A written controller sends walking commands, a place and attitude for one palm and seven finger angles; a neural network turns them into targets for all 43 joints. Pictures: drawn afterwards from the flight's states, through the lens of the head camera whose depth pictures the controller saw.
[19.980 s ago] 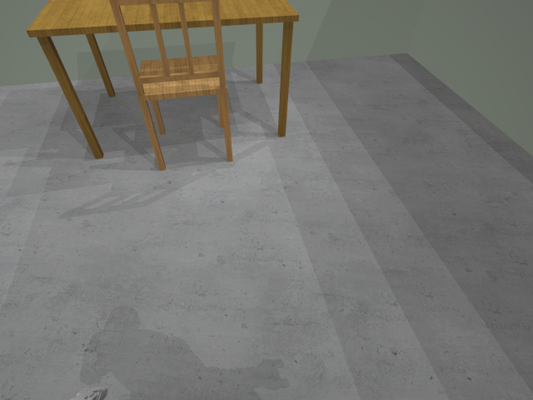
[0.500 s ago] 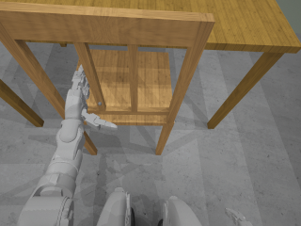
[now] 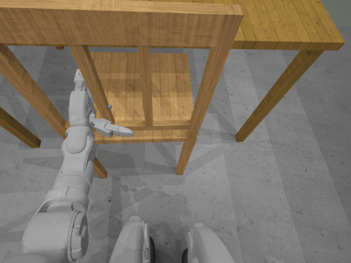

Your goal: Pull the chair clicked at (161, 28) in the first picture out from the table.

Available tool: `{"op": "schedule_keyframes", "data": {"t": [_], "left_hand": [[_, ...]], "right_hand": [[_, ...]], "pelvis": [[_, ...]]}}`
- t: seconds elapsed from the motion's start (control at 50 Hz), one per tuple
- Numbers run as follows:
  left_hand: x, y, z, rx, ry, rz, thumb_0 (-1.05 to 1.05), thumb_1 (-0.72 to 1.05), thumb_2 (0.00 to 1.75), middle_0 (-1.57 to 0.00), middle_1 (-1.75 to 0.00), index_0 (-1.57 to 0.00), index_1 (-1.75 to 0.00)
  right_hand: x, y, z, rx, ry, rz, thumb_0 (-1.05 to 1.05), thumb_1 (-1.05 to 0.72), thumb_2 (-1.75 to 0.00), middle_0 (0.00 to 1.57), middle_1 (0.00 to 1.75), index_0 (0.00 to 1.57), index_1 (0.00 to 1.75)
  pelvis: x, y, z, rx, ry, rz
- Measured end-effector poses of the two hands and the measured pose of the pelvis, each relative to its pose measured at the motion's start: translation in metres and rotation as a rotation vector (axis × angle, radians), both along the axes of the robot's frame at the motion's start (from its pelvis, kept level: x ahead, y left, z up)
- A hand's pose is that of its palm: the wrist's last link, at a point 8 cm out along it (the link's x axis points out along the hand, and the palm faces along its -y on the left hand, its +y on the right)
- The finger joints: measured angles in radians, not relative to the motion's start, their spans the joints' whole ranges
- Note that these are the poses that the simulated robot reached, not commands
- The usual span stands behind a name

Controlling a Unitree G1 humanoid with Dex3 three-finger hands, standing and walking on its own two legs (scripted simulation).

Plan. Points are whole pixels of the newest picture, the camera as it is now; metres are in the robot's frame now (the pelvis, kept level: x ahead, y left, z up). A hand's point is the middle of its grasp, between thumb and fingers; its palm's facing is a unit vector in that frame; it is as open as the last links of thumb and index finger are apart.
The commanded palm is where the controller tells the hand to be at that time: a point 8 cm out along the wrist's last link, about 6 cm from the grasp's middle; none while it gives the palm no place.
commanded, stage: push the fingers through the gap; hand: left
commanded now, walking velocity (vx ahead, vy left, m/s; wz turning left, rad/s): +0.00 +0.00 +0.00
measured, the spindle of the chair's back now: (97, 93) +0.48 +0.16 +0.04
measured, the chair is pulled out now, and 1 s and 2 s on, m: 0.00 0.00 0.04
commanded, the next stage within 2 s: hook a spindle and tug to test in 0.28 s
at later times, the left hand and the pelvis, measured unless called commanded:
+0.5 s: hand (106, 107) +0.45 +0.14 +0.03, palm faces +0.05 -1.00 -0.02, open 16.8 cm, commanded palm +0.43 +0.18 +0.02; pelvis +0.00 +0.00 +0.00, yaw +0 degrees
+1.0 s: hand (109, 107) +0.46 +0.14 +0.02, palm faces +0.05 -1.00 -0.04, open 10.5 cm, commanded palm +0.43 +0.17 +0.02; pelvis +0.00 +0.00 +0.00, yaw +1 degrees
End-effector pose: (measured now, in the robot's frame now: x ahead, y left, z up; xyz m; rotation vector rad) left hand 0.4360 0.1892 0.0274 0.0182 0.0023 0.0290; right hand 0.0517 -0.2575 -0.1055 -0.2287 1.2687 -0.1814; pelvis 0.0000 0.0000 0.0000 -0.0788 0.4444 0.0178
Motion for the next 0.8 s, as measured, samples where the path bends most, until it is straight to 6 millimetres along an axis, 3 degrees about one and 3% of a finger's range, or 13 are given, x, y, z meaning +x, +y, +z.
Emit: {"op": "schedule_keyframes", "data": {"t": [0.2, 0.48, 0.6, 0.8], "left_hand": [[-0.001, 0.015, 0.000, 0.018, -0.015, 0.037, -0.01, -0.50, 0.30, -0.06, -0.08, -0.06, -0.08], [-0.005, 0.008, -0.002, -0.003, -0.015, 0.021, -0.01, -0.50, 0.30, -0.07, -0.11, -0.07, -0.11], [-0.003, 0.005, 0.004, 0.028, -0.024, 0.002, -0.01, -0.50, 0.30, -0.13, -0.28, -0.12, -0.29], [-0.006, 0.002, -0.003, 0.002, -0.007, 0.025, -0.01, -0.45, 0.32, -0.28, -0.77, -0.28, -0.77]], "right_hand": [[-0.004, 0.001, -0.001, 0.008, 0.024, -0.007, 0.00, -0.91, -0.90, 0.20, 0.30, 0.20, 0.30], [0.016, -0.002, 0.004, -0.012, -0.025, 0.017, 0.00, -0.91, -0.90, 0.20, 0.30, 0.20, 0.30], [0.016, 0.000, 0.000, 0.005, -0.017, 0.020, 0.00, -0.91, -0.90, 0.20, 0.30, 0.20, 0.30], [0.009, 0.003, -0.001, 0.013, -0.003, 0.006, 0.00, -0.91, -0.90, 0.20, 0.30, 0.20, 0.30]], "pelvis": [[0.001, -0.002, -0.001, 0.000, -0.001, 0.001], [0.001, -0.001, 0.000, -0.004, -0.005, 0.009], [0.001, 0.000, -0.001, -0.004, -0.005, 0.010], [0.001, -0.001, 0.000, 0.000, -0.004, 0.006]]}}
